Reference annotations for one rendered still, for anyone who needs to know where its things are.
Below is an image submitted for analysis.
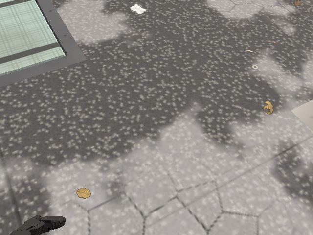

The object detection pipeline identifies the left robot hand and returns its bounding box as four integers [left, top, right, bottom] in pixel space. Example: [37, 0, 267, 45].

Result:
[10, 214, 66, 235]

